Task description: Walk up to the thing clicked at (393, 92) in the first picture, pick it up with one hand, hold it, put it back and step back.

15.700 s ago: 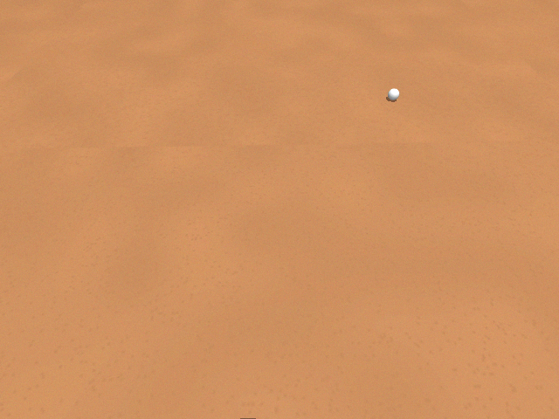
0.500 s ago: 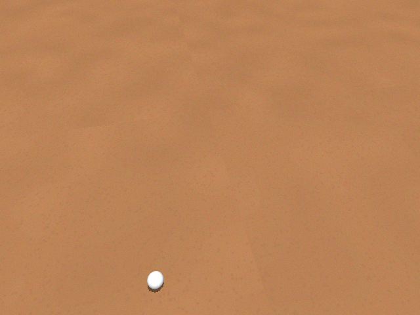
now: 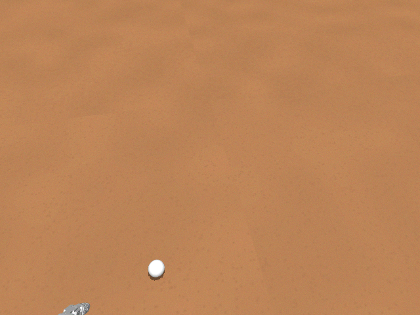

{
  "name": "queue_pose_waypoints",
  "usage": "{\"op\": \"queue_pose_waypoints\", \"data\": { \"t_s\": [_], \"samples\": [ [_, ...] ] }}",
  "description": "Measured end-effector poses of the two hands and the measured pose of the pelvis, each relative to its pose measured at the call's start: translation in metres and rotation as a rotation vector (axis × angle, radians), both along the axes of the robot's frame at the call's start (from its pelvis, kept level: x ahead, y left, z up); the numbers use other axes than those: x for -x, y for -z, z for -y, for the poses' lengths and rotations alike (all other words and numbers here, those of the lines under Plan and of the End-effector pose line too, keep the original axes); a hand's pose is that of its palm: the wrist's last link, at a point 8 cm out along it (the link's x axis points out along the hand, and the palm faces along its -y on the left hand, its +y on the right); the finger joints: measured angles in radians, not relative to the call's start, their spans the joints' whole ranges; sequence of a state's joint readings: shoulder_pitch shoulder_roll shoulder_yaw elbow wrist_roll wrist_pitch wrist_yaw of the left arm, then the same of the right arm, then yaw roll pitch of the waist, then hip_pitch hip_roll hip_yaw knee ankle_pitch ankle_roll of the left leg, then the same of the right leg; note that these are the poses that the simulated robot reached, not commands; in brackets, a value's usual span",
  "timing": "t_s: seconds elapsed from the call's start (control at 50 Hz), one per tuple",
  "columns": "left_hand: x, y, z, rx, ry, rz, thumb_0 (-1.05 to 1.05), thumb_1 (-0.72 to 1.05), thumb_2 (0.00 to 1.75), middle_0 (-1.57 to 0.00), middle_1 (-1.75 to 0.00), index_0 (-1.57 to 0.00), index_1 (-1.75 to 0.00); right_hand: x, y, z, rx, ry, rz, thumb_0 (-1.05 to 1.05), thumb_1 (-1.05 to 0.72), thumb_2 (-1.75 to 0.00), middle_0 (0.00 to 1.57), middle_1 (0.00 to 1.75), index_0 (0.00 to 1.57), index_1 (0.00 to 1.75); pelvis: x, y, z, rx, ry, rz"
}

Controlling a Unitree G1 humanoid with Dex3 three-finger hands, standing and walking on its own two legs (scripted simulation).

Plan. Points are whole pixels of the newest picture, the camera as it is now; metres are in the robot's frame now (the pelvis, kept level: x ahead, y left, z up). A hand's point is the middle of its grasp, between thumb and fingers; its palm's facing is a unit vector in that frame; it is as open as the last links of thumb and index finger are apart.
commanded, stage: rise first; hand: left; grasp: from above
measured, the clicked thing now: (156, 268) +0.41 +0.26 -0.74
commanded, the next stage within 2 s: none
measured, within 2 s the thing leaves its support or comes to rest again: neither
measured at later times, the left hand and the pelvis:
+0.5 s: hand out of the picture +0.14 +0.27 -0.21, palm faces -0.12 -0.89 -0.45, open 13.8 cm; pelvis -0.01 +0.02 -0.07, yaw -1 degrees
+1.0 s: hand out of the picture +0.15 +0.29 -0.31, palm faces -0.34 -0.72 -0.61, open 14.0 cm; pelvis -0.03 +0.02 -0.17, yaw -1 degrees
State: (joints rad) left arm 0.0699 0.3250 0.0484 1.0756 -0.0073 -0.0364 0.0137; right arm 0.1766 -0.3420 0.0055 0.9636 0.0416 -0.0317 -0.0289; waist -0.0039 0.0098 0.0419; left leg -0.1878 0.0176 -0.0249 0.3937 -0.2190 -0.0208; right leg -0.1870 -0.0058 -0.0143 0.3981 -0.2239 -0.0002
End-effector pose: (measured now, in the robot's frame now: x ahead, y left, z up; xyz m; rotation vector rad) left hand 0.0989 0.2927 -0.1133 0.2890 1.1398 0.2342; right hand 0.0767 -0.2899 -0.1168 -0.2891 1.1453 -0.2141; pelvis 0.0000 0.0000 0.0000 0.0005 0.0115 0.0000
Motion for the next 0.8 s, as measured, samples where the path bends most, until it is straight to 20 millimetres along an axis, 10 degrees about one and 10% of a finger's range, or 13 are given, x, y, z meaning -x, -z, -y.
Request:
{"op": "queue_pose_waypoints", "data": {
  "t_s": [0.16, 0.42, 0.8],
  "samples": [
    [-0.051, 0.013, -0.003, -0.018, 0.086, 0.053, 0.0, 0.47, 0.88, -0.17, -0.72, -0.18, -0.72, -0.005, 0.011, -0.027, -0.049, 0.012, 0.091, 0.01, -0.91, -0.91, 0.2, 0.3, 0.2, 0.3, 0.01, 0.018, -0.001, 0.0, 0.013, -0.104],
    [-0.036, 0.049, -0.014, -0.095, 0.14, -0.012, 0.0, -0.35, 0.96, -0.09, -1.03, -0.1, -1.02, -0.034, 0.036, -0.046, -0.061, -0.024, 0.218, 0.01, -0.9, -0.9, 0.2, 0.3, 0.2, 0.3, 0.007, 0.058, -0.013, 0.011, 0.013, -0.218],
    [-0.028, 0.085, -0.017, -0.179, 0.256, -0.012, -0.01, -0.52, 0.96, -0.08, -1.06, -0.08, -1.05, -0.076, 0.071, -0.061, -0.054, -0.111, 0.348, 0.01, -0.89, -0.9, 0.2, 0.3, 0.2, 0.3, 0.013, 0.11, -0.017, 0.035, 0.006, -0.344]
  ]
}}
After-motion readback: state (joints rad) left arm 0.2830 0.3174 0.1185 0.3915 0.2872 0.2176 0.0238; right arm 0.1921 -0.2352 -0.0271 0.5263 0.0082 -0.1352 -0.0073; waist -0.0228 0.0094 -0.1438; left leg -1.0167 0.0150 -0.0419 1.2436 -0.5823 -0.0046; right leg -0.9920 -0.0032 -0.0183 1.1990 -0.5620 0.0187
